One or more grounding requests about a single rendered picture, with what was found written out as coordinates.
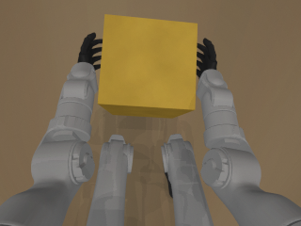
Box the robot left forearm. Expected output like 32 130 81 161
31 62 98 177

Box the right robot hand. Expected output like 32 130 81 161
196 38 217 79

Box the carton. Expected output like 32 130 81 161
98 14 198 119

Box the left robot thigh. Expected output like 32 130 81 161
86 139 134 226

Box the left robot upper arm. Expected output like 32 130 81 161
0 139 95 226

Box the robot right forearm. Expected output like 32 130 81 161
196 69 256 157

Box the right robot upper arm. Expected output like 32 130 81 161
200 146 301 226

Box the left robot hand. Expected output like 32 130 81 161
77 32 103 71

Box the robot left shin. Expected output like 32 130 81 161
99 134 126 163

